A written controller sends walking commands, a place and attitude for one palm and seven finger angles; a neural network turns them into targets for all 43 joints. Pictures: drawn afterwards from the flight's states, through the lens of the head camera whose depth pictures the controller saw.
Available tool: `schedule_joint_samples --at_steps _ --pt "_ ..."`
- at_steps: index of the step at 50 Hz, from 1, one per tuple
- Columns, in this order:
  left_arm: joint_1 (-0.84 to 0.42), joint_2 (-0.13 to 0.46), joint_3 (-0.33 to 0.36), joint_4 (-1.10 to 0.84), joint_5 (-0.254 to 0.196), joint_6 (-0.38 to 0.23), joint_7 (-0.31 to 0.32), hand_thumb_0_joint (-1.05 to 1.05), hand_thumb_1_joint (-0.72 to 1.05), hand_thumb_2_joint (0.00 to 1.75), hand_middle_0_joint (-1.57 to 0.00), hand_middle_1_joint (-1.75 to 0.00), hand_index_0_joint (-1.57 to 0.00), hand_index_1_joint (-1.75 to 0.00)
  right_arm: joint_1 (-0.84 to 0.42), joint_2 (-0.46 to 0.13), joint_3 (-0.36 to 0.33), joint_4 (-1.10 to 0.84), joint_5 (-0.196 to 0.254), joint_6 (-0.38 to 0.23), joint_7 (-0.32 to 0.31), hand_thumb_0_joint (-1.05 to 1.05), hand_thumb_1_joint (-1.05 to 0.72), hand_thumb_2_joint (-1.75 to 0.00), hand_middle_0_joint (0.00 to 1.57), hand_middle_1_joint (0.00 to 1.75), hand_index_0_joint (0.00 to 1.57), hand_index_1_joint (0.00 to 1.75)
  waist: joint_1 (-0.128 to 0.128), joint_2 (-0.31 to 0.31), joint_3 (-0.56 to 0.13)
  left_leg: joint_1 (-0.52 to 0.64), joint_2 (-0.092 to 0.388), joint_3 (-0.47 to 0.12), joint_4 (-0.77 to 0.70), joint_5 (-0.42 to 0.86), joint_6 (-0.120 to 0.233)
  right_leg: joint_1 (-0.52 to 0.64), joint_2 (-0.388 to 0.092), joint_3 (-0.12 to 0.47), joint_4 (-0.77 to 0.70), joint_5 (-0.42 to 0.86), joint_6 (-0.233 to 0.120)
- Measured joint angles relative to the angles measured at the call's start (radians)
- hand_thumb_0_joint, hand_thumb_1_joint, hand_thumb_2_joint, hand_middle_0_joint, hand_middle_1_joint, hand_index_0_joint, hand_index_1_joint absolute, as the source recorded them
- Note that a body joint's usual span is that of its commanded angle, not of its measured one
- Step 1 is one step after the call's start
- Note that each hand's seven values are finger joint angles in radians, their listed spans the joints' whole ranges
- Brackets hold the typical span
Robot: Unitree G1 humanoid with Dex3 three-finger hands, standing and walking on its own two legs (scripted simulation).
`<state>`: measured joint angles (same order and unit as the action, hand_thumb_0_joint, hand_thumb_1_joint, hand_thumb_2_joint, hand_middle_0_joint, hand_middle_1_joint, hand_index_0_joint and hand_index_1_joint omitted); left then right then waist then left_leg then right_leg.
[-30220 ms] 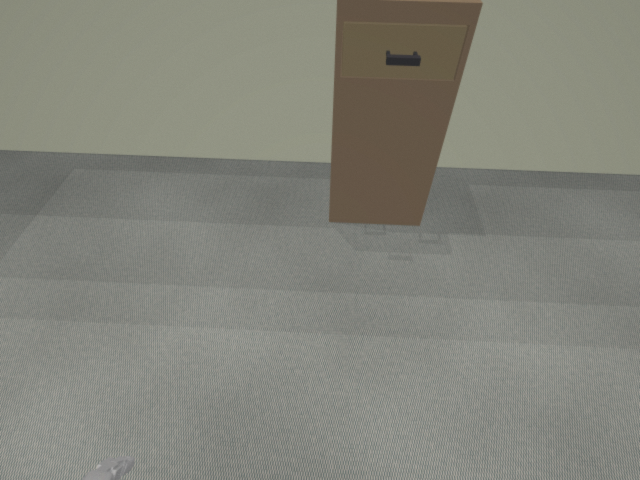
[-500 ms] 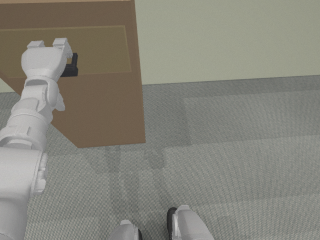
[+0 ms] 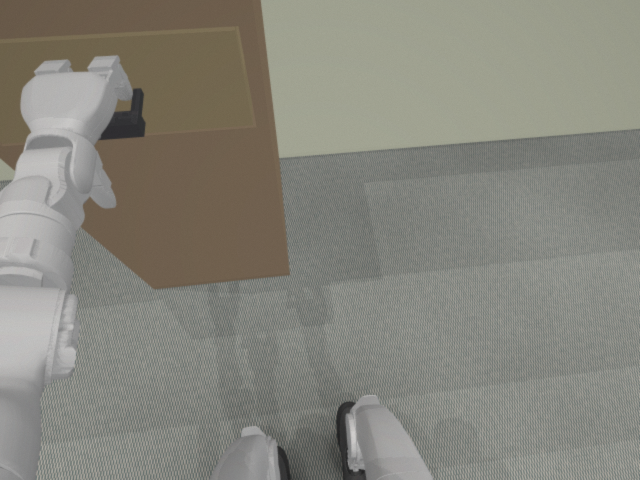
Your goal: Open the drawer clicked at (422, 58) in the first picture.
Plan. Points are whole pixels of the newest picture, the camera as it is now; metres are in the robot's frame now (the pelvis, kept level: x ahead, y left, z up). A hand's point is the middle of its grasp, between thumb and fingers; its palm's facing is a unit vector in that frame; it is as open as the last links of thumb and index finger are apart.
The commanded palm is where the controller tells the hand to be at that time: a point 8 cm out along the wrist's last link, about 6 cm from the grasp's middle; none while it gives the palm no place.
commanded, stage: lower the fingers behind the handle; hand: left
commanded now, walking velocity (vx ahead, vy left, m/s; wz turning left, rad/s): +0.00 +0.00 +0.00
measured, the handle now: (102, 112) +0.58 +0.23 +0.05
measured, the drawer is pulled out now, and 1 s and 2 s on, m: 0.00 0.00 0.00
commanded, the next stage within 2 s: lift the fingers back up to retry in 0.02 s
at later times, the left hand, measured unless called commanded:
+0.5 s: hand (83, 127) +0.54 +0.24 +0.07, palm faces -0.06 -0.01 -1.00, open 13.7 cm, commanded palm +0.52 +0.25 +0.14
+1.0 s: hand (48, 111) +0.53 +0.26 +0.11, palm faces -0.08 -0.01 -1.00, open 13.8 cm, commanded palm +0.51 +0.25 +0.17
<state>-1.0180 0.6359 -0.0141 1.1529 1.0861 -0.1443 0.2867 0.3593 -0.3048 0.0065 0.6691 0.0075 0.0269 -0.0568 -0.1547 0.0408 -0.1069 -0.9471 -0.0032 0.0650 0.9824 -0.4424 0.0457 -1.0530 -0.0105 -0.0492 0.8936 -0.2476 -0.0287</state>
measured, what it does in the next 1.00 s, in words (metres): shifts its weight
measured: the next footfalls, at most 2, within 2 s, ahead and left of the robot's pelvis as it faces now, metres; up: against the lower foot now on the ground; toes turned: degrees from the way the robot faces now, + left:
none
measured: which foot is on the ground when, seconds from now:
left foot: down 0.00-1.00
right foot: down 0.00-1.00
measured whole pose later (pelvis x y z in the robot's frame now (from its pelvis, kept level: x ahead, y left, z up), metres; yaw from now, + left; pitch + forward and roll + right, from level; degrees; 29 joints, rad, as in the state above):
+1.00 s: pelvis +0.07 +0.02 +0.05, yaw +1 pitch +15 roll -2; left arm -0.79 0.50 -0.09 0.94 1.05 -0.06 0.17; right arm 0.29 -0.26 -0.04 0.68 0.01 0.11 -0.02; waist -0.04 0.05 -0.11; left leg -0.51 -0.02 0.04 0.66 -0.41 0.06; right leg -0.62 -0.01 -0.06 0.60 -0.25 0.00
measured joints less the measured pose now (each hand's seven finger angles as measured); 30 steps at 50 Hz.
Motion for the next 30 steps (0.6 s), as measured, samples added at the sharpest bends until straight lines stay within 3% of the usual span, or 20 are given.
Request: schedule_joint_samples --at_steps 7,17,24,30 --pt "-0.01 -0.012 0.001 0.016 0.002 0.034 0.012 0.0 -0.49 0.3 -0.36 -1.34 -0.33 -1.26 -0.011 -0.001 0.005 0.004 0.002 0.011 0.005 0.0 -0.9 -0.9 0.21 0.3 0.21 0.3 -0.008 -0.002 -0.001 0.01 -0.001 0.004 -0.014 0.006 0.004 0.011 0.001 0.004 -0.016 0.009 0.004" --pt "0.055 -0.021 0.024 -0.017 -0.012 0.031 -0.047 0.0 -0.49 0.3 -0.34 -1.29 -0.32 -1.22 -0.009 0.012 0.004 -0.002 0.004 0.023 -0.002 0.0 -0.9 -0.9 0.21 0.3 0.21 0.3 -0.009 0.004 0.009 0.103 0.001 0.013 -0.088 0.02 0.008 0.102 0.009 0.015 -0.091 0.026 0.012" --pt "0.117 -0.037 0.03 -0.07 0.002 -0.002 -0.04 0.0 -0.49 0.3 -0.34 -1.25 -0.34 -1.21 0.006 0.021 -0.011 0.013 -0.006 0.024 0.0 0.0 -0.9 -0.9 0.21 0.3 0.21 0.3 0.013 0.011 0.007 0.172 -0.002 0.008 -0.143 0.02 0.011 0.172 0.009 0.013 -0.142 0.021 0.017" --pt "0.17 -0.073 0.021 -0.119 -0.012 -0.007 -0.033 0.0 -0.48 0.3 -0.36 -1.22 -0.36 -1.21 0.004 0.026 -0.029 0.034 -0.011 0.037 0.011 0.0 -0.9 -0.9 0.21 0.3 0.21 0.3 0.042 0.016 0.0 0.246 -0.006 -0.001 -0.194 0.017 0.013 0.247 0.008 0.006 -0.187 0.011 0.022"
